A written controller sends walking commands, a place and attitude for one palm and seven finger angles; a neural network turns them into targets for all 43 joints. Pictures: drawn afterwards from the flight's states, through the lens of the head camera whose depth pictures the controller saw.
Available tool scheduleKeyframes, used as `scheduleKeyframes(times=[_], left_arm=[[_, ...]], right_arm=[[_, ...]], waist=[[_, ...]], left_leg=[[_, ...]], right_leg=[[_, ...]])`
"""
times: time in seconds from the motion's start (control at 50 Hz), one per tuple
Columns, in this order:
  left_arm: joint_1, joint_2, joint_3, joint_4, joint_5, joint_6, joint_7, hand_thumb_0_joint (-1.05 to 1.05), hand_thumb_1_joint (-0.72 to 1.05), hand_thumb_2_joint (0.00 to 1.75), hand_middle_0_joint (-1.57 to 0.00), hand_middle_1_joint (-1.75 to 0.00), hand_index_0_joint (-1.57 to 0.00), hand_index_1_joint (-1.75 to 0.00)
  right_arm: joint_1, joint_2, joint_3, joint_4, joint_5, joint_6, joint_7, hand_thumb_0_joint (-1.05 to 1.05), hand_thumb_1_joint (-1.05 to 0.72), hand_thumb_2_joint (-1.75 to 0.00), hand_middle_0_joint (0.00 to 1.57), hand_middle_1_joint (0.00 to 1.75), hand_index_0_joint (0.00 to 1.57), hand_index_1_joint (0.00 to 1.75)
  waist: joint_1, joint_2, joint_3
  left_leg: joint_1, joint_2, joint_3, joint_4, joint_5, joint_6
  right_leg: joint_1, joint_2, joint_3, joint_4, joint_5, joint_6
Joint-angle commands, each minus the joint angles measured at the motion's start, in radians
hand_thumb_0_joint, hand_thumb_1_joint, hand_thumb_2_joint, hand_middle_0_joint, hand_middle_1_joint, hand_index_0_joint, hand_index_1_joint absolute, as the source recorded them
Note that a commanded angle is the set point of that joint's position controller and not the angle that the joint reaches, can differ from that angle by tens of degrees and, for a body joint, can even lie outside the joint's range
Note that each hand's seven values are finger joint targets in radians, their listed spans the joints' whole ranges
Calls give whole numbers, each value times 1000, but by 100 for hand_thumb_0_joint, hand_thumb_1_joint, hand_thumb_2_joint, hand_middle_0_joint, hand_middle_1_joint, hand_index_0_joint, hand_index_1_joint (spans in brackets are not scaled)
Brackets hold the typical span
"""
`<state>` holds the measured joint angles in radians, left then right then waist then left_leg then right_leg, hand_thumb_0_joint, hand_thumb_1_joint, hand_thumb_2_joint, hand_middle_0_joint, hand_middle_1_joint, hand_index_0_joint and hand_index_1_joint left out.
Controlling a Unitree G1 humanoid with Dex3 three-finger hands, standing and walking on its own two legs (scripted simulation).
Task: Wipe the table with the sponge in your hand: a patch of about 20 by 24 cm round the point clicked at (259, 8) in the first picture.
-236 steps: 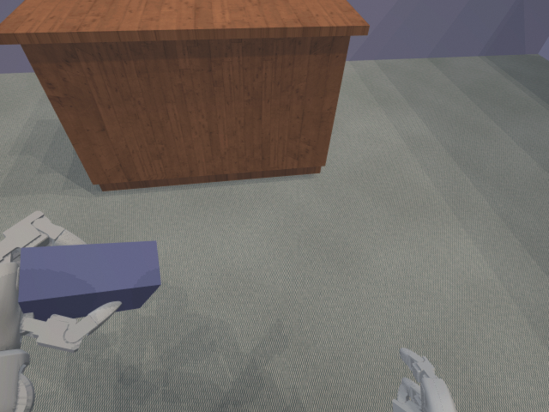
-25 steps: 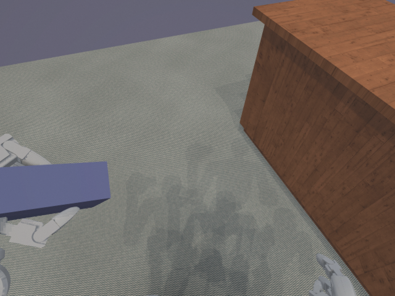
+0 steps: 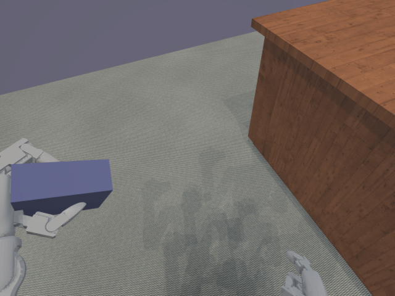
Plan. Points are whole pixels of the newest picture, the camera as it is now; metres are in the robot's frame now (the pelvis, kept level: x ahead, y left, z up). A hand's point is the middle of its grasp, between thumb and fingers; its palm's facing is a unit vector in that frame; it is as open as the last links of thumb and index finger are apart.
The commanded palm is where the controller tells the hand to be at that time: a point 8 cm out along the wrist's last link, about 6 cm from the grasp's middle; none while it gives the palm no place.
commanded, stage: walk to a spot facing it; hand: left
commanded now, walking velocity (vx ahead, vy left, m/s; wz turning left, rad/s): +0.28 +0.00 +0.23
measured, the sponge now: (76, 188) +0.24 +0.21 +0.16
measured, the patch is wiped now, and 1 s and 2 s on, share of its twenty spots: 0.00 0.00 0.00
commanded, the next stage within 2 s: turn to face it in 0.18 s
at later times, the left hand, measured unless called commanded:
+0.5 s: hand (73, 137) +0.33 +0.25 +0.17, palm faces +0.45 -0.79 -0.41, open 9.3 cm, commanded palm +0.27 +0.28 +0.19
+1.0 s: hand (179, 119) +0.37 +0.07 +0.19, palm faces +0.09 -0.85 -0.52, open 9.3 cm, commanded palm +0.32 +0.15 +0.19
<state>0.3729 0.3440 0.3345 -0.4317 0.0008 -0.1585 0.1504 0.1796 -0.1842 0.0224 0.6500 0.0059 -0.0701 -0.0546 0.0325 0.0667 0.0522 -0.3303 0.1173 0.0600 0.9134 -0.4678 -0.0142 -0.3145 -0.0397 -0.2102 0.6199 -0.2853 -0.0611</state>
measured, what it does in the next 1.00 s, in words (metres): walks ahead: left foot, then right foot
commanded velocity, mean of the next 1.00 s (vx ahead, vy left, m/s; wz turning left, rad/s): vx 0.06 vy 0.00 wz -0.33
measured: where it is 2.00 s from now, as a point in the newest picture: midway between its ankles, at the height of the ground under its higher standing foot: outside the picture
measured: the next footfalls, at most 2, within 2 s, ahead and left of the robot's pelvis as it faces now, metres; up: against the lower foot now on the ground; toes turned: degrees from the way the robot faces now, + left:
left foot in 0.38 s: +0.22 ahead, +0.13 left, +0.00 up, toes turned +13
right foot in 0.72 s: +0.18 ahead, -0.15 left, +0.00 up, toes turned -15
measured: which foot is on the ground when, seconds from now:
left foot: up 0.00-0.36, down 0.38-0.74, up 0.76-1.00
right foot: down 0.00-0.38, up 0.40-0.70, down 0.72-1.00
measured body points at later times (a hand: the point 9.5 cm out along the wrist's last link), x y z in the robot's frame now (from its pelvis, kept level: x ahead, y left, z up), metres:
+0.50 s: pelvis +0.11 +0.00 +0.00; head +0.14 +0.00 +0.44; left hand +0.30 +0.29 +0.19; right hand +0.30 -0.20 -0.09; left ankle +0.18 +0.12 -0.72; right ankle +0.07 -0.10 -0.67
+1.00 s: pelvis +0.09 -0.09 +0.01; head +0.15 -0.12 +0.46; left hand +0.36 +0.11 +0.21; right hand +0.20 -0.39 -0.09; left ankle +0.10 +0.08 -0.62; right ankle +0.14 -0.14 -0.72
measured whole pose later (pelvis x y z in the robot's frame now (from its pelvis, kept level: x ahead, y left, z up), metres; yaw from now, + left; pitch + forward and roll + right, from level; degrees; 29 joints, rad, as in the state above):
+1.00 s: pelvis +0.09 -0.09 +0.01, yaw -15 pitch +0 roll +4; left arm 0.51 0.40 0.37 -0.60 -0.05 -0.19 0.15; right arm 0.12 -0.28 -0.05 0.57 0.00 0.00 -0.03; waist -0.02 -0.01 0.14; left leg -0.51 0.04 0.03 1.20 -0.43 -0.10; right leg -0.36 0.04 -0.03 0.52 -0.18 -0.12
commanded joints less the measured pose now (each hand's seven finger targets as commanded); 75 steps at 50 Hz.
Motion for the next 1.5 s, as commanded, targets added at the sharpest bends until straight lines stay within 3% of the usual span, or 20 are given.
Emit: scheduleKeyframes(times=[0.0, 0.08, 0.24, 0.3, 0.32, 0.36, 0.38, 0.42, 0.56, 0.68, 0.7, 0.74, 0.78, 0.88, 1.1, 1.28, 1.3, 1.34, 1.4, 1.48], left_arm=[[-11, 248, 164, -293, -27, -94, 28, 0, 10, 130, -120, -160, -120, -160], [98, 255, 219, -367, -30, -125, 35, 0, 10, 130, -120, -160, -120, -160], [187, 199, 213, -305, -49, -112, 57, 0, 10, 130, -120, -160, -120, -160], [140, 198, 185, -301, -42, -109, 58, 0, 10, 130, -120, -160, -120, -160], [103, 198, 167, -330, -38, -118, 54, 0, 10, 130, -120, -160, -120, -160], [55, 201, 139, -372, -40, -134, 49, 0, 10, 130, -120, -160, -120, -160], [-10, 221, 136, -366, -25, -138, 55, 0, 10, 130, -120, -160, -120, -160], [-80, 228, 128, -329, -19, -128, 35, 0, 10, 130, -120, -160, -120, -160], [19, 195, 159, -402, -33, -120, 20, 0, 10, 130, -120, -160, -120, -160], [-1, 147, 133, -196, -44, -89, -3, 0, 10, 130, -120, -160, -120, -160], [-26, 168, 135, -185, -39, -88, -4, 0, 10, 130, -120, -160, -120, -160], [-43, 235, 181, -182, -46, -72, 9, 0, 10, 130, -120, -160, -120, -160], [-2, 247, 194, -251, -55, -61, 12, 0, 10, 130, -120, -160, -120, -160], [89, 255, 217, -404, -56, -111, 40, 0, 10, 130, -120, -160, -120, -160], [210, 222, 235, -245, -79, -97, 21, 0, 10, 130, -120, -160, -120, -160], [-33, 222, 120, -351, -46, -90, 3, 0, 10, 130, -120, -160, -120, -160], [-59, 219, 110, -359, -44, -100, -4, 0, 10, 130, -120, -160, -120, -160], [-92, 230, 134, -366, -24, -110, -10, 0, 10, 130, -120, -160, -120, -160], [-44, 228, 179, -307, -18, -111, -15, 0, 10, 130, -120, -160, -120, -160], [-58, 128, 72, -262, -34, -100, -8, 0, 10, 130, -120, -160, -120, -160]], right_arm=[[-103, -113, -64, -167, 4, -47, 0, 0, -90, -90, 20, 30, 20, 30], [-115, -97, -55, -179, -1, 0, 4, 0, -90, -90, 20, 30, 20, 30], [-42, -93, -84, -230, 0, -6, -3, 0, -90, -90, 20, 30, 20, 30], [-19, -98, -86, -220, 1, -6, -21, 0, -90, -90, 20, 30, 20, 30], [-17, -109, -91, -226, 0, -5, -28, 0, -90, -90, 20, 30, 20, 30], [-26, -138, -90, -226, 2, -9, -29, 0, -90, -90, 20, 30, 20, 30], [-24, -133, -74, -228, 1, -14, -20, 0, -90, -90, 20, 30, 20, 30], [-68, -143, -69, -201, -10, -16, -15, 0, -90, -90, 20, 30, 20, 30], [-58, -132, -68, -222, -4, -79, 36, 0, -90, -90, 20, 30, 20, 30], [-32, -133, -82, -230, 14, -64, 38, 0, -90, -90, 20, 30, 20, 30], [-20, -121, -81, -225, 17, -61, 36, 0, -90, -90, 20, 30, 20, 30], [-94, -84, -58, -261, 12, -55, 24, 0, -90, -90, 20, 30, 20, 30], [-113, -82, -54, -249, 13, -36, 26, 0, -90, -90, 20, 30, 20, 30], [-136, -97, -51, -226, 0, 13, 26, 0, -90, -90, 20, 30, 20, 30], [-98, -150, -87, -253, 17, 79, 49, 0, -90, -90, 20, 30, 20, 30], [-43, -155, -72, -264, -5, 105, 44, 0, -90, -90, 20, 30, 20, 30], [-31, -164, -74, -266, -13, 99, 40, 0, -90, -90, 20, 30, 20, 30], [-77, -158, -70, -281, -27, 69, 32, 0, -90, -90, 20, 30, 20, 30], [-85, -130, -85, -269, -3, 46, 37, 0, -90, -90, 20, 30, 20, 30], [-33, -140, -77, -250, 26, 18, 50, 0, -90, -90, 20, 30, 20, 30]], waist=[[-15, -152, -107], [-35, -114, -112], [-1, -235, -127], [-35, -176, -196], [-49, -118, -234], [-38, 190, -295], [-40, 126, -260], [-40, 107, -167], [-13, 232, -138], [-16, 45, -129], [-24, -85, -127], [4, -469, -137], [-9, -348, -179], [-11, -111, -290], [0, -161, -238], [-16, -129, -201], [-27, -48, -177], [-8, 217, -84], [11, 174, -46], [-15, 169, 29]], left_leg=[[-397, -13, -88, 424, 41, -18], [-339, 10, -31, 248, 138, -31], [-188, -47, 140, -219, 184, -9], [100, -114, 198, -439, 359, 4], [245, -86, 159, -487, 436, 15], [523, 295, -290, -468, 921, 205], [439, 354, -370, -506, 898, 252], [223, 354, -279, -585, 599, 233], [57, 284, 51, -597, 384, 106], [65, 233, 146, -340, 252, 17], [62, 164, 167, -203, 188, -11], [-236, -43, 68, 219, -212, -69], [-269, -17, -61, 375, -84, -76], [-292, -55, -51, 352, 33, -88], [-145, -73, -57, -38, -6, -65], [257, -103, -1, -479, 14, 8], [337, -34, -56, -568, -11, 47], [183, 357, -354, -748, -124, 203], [-51, 318, -77, -703, 29, 174], [-17, 265, 54, -625, 109, 83]], right_leg=[[308, -385, 549, -329, 190, -132], [244, -311, 205, -314, 338, -88], [321, -315, 112, -216, 609, -62], [244, -221, 68, -26, 653, -5], [181, -183, 66, 95, 578, 26], [-182, -30, 111, 444, -266, 83], [-215, 5, 199, 585, -379, 70], [-207, -58, 239, 593, -279, 80], [-38, -47, 94, 255, -111, 115], [56, 7, 55, -46, 28, 122], [56, -44, 149, -148, 166, 90], [143, -319, 645, -255, 703, -77], [210, -302, 616, -222, 695, -75], [380, -214, 451, -160, 760, -70], [205, -182, 612, -330, 268, -81], [-111, -64, 618, -426, -172, 17], [-216, -1, 577, -322, -194, 45], [-336, 134, 299, 336, -137, 108], [-227, 51, 270, 716, -120, 112], [-152, 12, 150, 326, -154, 131]])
